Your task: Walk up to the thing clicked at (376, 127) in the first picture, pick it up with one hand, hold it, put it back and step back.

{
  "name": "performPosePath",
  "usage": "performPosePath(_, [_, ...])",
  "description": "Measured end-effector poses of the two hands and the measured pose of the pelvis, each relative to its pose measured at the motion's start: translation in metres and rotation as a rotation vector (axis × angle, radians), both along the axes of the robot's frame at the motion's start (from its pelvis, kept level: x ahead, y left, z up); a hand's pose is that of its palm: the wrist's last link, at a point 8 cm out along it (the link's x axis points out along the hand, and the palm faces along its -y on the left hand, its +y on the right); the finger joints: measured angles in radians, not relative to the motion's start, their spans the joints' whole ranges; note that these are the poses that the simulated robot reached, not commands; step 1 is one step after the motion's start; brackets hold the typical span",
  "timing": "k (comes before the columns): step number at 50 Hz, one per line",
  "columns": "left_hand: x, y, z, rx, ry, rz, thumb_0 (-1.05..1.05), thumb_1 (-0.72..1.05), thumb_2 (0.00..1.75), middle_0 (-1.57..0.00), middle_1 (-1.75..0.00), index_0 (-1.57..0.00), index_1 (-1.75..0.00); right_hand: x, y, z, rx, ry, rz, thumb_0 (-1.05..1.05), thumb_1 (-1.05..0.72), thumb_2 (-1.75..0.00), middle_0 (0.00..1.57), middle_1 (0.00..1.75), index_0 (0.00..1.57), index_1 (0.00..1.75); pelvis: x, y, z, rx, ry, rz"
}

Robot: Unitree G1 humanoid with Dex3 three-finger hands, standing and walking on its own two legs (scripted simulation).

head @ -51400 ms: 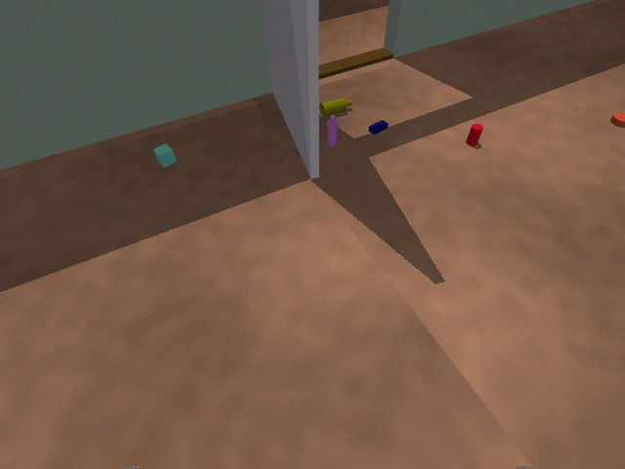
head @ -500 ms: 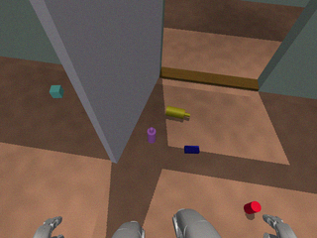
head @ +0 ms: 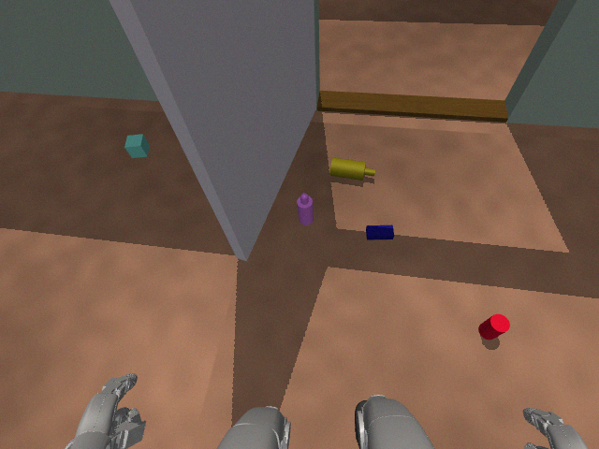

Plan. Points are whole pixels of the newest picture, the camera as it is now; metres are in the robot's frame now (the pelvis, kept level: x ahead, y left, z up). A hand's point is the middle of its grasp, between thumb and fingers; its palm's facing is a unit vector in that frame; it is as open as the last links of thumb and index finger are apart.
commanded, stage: step back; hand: right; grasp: from above
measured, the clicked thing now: (379, 232) +0.78 -0.26 -0.75
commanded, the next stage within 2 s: stand in 1.96 s
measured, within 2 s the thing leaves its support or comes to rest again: neither
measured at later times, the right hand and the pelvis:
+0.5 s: hand out of the picture -0.05 -0.24 -0.15, palm faces +0.08 +0.92 -0.39, open 7.4 cm; pelvis -0.17 +0.03 -0.01, yaw -6 degrees
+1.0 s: hand out of the picture -0.29 -0.21 -0.13, palm faces +0.06 +0.89 -0.44, open 7.4 cm; pelvis -0.32 +0.07 +0.00, yaw -3 degrees
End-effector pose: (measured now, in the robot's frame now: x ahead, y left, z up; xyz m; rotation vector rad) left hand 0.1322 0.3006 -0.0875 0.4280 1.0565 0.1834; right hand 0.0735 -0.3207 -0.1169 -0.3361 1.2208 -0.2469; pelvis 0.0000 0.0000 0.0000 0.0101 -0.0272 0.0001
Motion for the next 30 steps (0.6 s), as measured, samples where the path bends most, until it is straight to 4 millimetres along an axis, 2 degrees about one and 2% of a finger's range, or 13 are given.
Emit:
performPosePath(4, [-0.022, 0.023, -0.019, -0.025, -0.031, 0.01, 0.01, 0.9, 0.89, -0.21, -0.3, -0.21, -0.3, -0.032, 0.016, -0.001, -0.029, 0.01, 0.018, 0.01, -0.91, -0.9, 0.2, 0.3, 0.21, 0.3, -0.032, 0.016, -0.012, 0.003, -0.018, 0.019])
performPosePath(6, [-0.038, 0.031, -0.026, -0.039, -0.021, 0.031, 0.01, 0.9, 0.89, -0.21, -0.3, -0.21, -0.3, -0.051, 0.028, 0.005, -0.027, 0.011, 0.017, 0.01, -0.91, -0.9, 0.2, 0.3, 0.21, 0.3, -0.046, 0.022, -0.012, 0.027, -0.031, -0.006])
performPosePath(9, [-0.067, 0.037, -0.027, -0.06, 0.021, 0.054, 0.01, 0.91, 0.9, -0.2, -0.3, -0.21, -0.3, -0.076, 0.039, 0.019, -0.03, 0.008, 0.01, 0.01, -0.9, -0.9, 0.21, 0.3, 0.21, 0.3, -0.061, 0.029, -0.003, -0.036, -0.019, 0.01])
performPosePath(12, [-0.099, 0.042, -0.026, -0.069, 0.06, 0.06, 0.01, 0.91, 0.9, -0.2, -0.3, -0.21, -0.3, -0.09, 0.043, 0.031, -0.043, 0.001, -0.001, 0.01, -0.9, -0.9, 0.21, 0.3, 0.21, 0.3, -0.076, 0.032, 0.005, -0.056, 0.002, -0.009])
performPosePath(15, [-0.133, 0.046, -0.03, -0.055, 0.115, 0.054, 0.01, 0.91, 0.9, -0.2, -0.3, -0.21, -0.3, -0.093, 0.043, 0.036, -0.062, -0.045, 0.007, 0.01, -0.9, -0.9, 0.21, 0.3, 0.21, 0.3, -0.094, 0.034, 0.005, -0.051, 0.017, -0.03])
performPosePath(19, [-0.172, 0.043, -0.036, -0.031, 0.186, 0.027, 0.01, 0.91, 0.9, -0.2, -0.3, -0.21, -0.3, -0.1, 0.039, 0.031, -0.07, -0.124, 0.01, 0.01, -0.9, -0.9, 0.21, 0.3, 0.21, 0.3, -0.124, 0.035, -0.002, -0.03, 0.015, -0.075])
performPosePath(22, [-0.196, 0.037, -0.038, -0.016, 0.2, -0.001, 0.01, 0.91, 0.9, -0.2, -0.3, -0.21, -0.3, -0.113, 0.035, 0.018, -0.05, -0.17, 0.002, 0.01, -0.9, -0.9, 0.21, 0.3, 0.21, 0.3, -0.15, 0.033, -0.011, -0.022, 0.003, -0.112])
performPosePath(25, [-0.219, 0.03, -0.032, -0.017, 0.198, -0.009, 0.01, 0.91, 0.9, -0.2, -0.3, -0.21, -0.3, -0.135, 0.036, 0.006, -0.017, -0.166, -0.014, 0.01, -0.9, -0.9, 0.2, 0.3, 0.21, 0.3, -0.174, 0.033, -0.011, -0.056, -0.023, -0.099])
performPosePath(30, [-0.24, 0.034, -0.011, -0.001, 0.15, -0.02, 0.01, 0.9, 0.89, -0.21, -0.3, -0.21, -0.3, -0.184, 0.046, 0.007, 0.028, -0.11, -0.039, 0.01, -0.9, -0.9, 0.2, 0.3, 0.21, 0.3, -0.203, 0.037, 0.002, 0.007, -0.012, -0.098])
